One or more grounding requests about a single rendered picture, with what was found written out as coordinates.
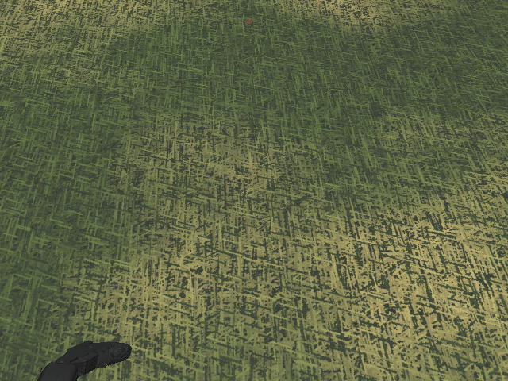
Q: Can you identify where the left robot hand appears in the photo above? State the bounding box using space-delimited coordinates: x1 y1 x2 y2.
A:
37 341 132 381

